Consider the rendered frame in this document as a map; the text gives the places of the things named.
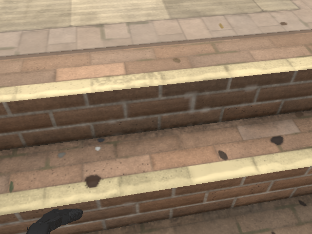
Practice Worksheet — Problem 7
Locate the left robot hand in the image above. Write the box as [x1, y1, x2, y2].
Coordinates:
[26, 209, 83, 234]

